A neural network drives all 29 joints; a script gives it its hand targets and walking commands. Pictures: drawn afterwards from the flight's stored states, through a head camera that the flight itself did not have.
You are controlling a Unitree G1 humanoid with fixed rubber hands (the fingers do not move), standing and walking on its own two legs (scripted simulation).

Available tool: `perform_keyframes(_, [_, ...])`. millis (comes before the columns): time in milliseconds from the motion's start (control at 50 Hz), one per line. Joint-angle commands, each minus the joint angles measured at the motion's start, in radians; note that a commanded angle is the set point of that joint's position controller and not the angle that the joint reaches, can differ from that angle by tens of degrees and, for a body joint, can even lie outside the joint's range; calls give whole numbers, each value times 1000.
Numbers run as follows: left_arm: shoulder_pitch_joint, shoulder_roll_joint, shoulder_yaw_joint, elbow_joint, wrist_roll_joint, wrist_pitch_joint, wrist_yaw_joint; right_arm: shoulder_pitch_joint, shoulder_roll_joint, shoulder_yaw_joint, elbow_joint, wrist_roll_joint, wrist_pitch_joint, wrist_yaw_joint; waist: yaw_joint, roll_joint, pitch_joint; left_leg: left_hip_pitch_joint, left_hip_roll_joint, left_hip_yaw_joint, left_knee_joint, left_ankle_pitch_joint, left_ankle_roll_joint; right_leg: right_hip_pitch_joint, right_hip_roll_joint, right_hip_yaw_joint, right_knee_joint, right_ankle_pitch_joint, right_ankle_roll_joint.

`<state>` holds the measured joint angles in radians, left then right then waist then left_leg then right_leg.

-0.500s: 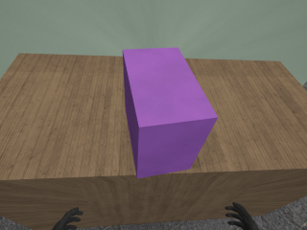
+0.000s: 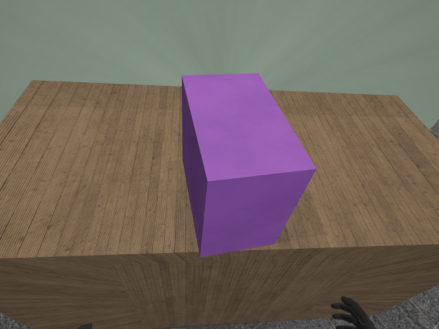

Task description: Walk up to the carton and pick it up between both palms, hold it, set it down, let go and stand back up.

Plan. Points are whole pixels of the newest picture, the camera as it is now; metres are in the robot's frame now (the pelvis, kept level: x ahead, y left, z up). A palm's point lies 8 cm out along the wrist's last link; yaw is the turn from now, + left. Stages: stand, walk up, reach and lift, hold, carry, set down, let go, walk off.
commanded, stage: stand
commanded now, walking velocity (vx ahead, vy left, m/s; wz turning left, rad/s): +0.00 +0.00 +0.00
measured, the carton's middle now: (229, 162) +0.42 +0.01 +0.07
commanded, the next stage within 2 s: none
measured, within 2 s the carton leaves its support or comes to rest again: neither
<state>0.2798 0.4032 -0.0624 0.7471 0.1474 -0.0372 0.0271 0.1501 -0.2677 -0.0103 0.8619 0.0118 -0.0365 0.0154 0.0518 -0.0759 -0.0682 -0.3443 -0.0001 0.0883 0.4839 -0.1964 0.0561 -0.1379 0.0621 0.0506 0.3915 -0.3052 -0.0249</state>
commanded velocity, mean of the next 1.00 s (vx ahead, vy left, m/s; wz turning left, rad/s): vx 0.00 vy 0.00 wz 0.00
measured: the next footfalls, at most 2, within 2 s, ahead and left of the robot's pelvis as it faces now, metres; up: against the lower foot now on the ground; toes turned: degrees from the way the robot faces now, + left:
none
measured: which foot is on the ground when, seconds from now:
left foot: down 0.00-1.00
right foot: down 0.00-1.00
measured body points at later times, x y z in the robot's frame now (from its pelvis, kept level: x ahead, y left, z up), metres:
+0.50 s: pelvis +0.00 +0.00 +0.00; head -0.01 +0.04 +0.45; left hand +0.08 +0.29 -0.13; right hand +0.14 -0.27 -0.09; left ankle +0.04 +0.08 -0.74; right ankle -0.07 -0.11 -0.74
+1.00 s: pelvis -0.02 +0.00 +0.00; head -0.03 +0.04 +0.45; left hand +0.05 +0.30 -0.13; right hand +0.11 -0.27 -0.10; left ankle +0.04 +0.08 -0.74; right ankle -0.07 -0.11 -0.74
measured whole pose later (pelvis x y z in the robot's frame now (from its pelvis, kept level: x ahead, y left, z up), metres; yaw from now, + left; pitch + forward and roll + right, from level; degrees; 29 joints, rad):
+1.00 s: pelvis -0.02 +0.00 +0.00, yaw +0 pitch +2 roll -2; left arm 0.28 0.40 -0.06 0.86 0.14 -0.05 0.03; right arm 0.15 -0.27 -0.01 0.97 0.01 -0.03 0.01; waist 0.05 -0.06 -0.08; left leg -0.33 0.00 0.09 0.46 -0.16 0.06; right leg -0.14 0.06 0.05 0.39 -0.28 -0.02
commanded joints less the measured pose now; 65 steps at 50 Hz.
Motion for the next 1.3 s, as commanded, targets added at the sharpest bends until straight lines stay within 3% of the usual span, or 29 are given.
perform_keyframes(0, [38, 151, 93, 33, -139, -29, -14, -36, -249, -73, -21, -20, -17, -23, -47, 179, -81, 336, 166, -210, -73, 260, 23, -89, -123, 60, -29, 137, -10])
perform_keyframes(80, [34, 149, 94, 42, -140, -30, -15, -47, -251, -72, -16, -22, -19, -24, -44, 189, -76, 332, 162, -206, -72, 271, 20, -80, -128, 67, -37, 156, -10])
perform_keyframes(120, [26, 143, 87, 47, -139, -29, -14, -30, -251, -73, -7, -20, -16, -27, -54, 160, -63, 340, 158, -200, -64, 293, 21, -87, -130, 62, -39, 182, -9])
perform_keyframes(140, [25, 132, 87, 46, -145, -31, -17, -31, -257, -75, -5, -19, -16, -27, -52, 207, -84, 346, 162, -197, -67, 305, 22, -83, -128, 66, -37, 174, -9])
perform_keyframes(240, [31, 157, 91, 65, -144, -31, -10, -31, -237, -68, 9, -14, -18, -27, -54, 175, -87, 351, 160, -200, -57, 340, 16, -68, -135, 68, -34, 223, -11])
perform_keyframes(280, [36, 152, 94, 67, -142, -30, -11, -54, -245, -67, 9, -16, -18, -26, -40, 208, -69, 342, 166, -198, -63, 322, 19, -83, -137, 66, -39, 196, -8])
perform_keyframes(340, [47, 147, 91, 76, -142, -32, -10, -37, -247, -71, 16, -19, -17, -29, -46, 172, -80, 336, 164, -210, -71, 309, 21, -60, -131, 68, -34, 201, -8])
perform_keyframes(400, [36, 149, 91, 77, -141, -30, -9, -40, -249, -70, 20, -18, -16, -28, -50, 209, -78, 339, 162, -202, -70, 312, 13, -70, -133, 64, -34, 198, -5])
perform_keyframes(460, [26, 144, 91, 91, -144, -29, -11, -43, -252, -73, 30, -16, -17, -29, -52, 184, -75, 343, 159, -198, -73, 308, 11, -65, -135, 68, -47, 189, -11])
perform_keyframes(520, [49, 144, 89, 97, -142, -32, -9, -59, -244, -71, 32, -17, -18, -30, -42, 209, -58, 320, 160, -203, -84, 291, 14, -68, -142, 72, -50, 181, -10])
perform_keyframes(540, [21, 160, 94, 95, -142, -31, -9, -46, -243, -68, 38, -15, -16, -31, -50, 180, -65, 327, 154, -190, -78, 293, 5, -63, -140, 71, -60, 190, -10])
perform_keyframes(600, [37, 157, 89, 101, -143, -34, -12, -41, -245, -67, 50, -18, -14, -31, -47, 214, -62, 335, 161, -204, -95, 263, 11, -67, -139, 73, -58, 162, -10])
perform_keyframes(660, [53, 142, 88, 113, -143, -32, -11, -38, -249, -67, 55, -13, -16, -32, -41, 181, -68, 325, 163, -207, -90, 256, 13, -50, -139, 73, -64, 169, -9])
perform_keyframes(760, [35, 146, 90, 122, -148, -32, -12, -48, -243, -66, 62, -13, -18, -30, -49, 200, -65, 326, 160, -210, -102, 260, 10, -55, -139, 77, -56, 172, -11])
perform_keyframes(780, [33, 151, 87, 125, -147, -28, -12, -55, -241, -66, 66, -16, -16, -30, -47, 189, -59, 326, 158, -211, -111, 237, 7, -56, -134, 72, -59, 157, -10])
perform_keyframes(800, [36, 150, 89, 128, -146, -29, -13, -52, -248, -65, 70, -19, -16, -30, -44, 226, -54, 327, 157, -202, -106, 243, 7, -66, -137, 76, -62, 147, -10])
perform_keyframes(860, [42, 148, 86, 136, -146, -29, -11, -42, -250, -65, 78, -18, -15, -31, -44, 226, -39, 308, 155, -209, -120, 212, 8, -62, -134, 76, -67, 133, -9])
perform_keyframes(900, [35, 147, 85, 141, -144, -27, -11, -42, -245, -67, 75, -16, -15, -32, -50, 189, -20, 310, 162, -225, -133, 182, 6, -79, -136, 75, -63, 115, -14])
perform_keyframes(960, [34, 149, 85, 145, -146, -29, -12, -50, -242, -65, 83, -14, -15, -29, -45, 228, -18, 291, 163, -226, -139, 149, 6, -78, -137, 80, -78, 97, -15])
perform_keyframes(1020, [33, 148, 82, 153, -145, -28, -13, -60, -243, -64, 89, -19, -16, -29, -45, 192, 0, 281, 153, -218, -148, 116, -1, -79, -137, 83, -82, 102, -15])
perform_keyframes(1080, [20, 154, 83, 155, -145, -26, -13, -43, -252, -66, 95, -15, -11, -28, -56, 202, 6, 279, 154, -225, -168, 52, -4, -91, -139, 88, -85, 69, -23])
perform_keyframes(1100, [50, 152, 83, 160, -145, -29, -13, -37, -258, -71, 106, -17, -14, -27, -45, 209, 13, 278, 160, -233, -175, 19, -3, -85, -137, 90, -89, 63, -27])
perform_keyframes(1180, [33, 158, 82, 163, -151, -29, -13, -39, -250, -67, 106, -11, -13, -26, -52, 210, 4, 288, 148, -221, -154, 86, -3, -85, -147, 95, -98, 97, -23])
perform_keyframes(1220, [22, 152, 80, 165, -151, -30, -16, -49, -250, -65, 108, -15, -14, -28, -55, 181, 14, 284, 156, -225, -161, 74, 0, -95, -144, 93, -103, 82, -20])
perform_keyframes(1280, [48, 164, 88, 183, -150, -27, -12, -62, -259, -64, 112, -17, -12, -25, -46, 208, 23, 258, 153, -236, -185, 0, -2, -75, -140, 91, -94, 77, -19])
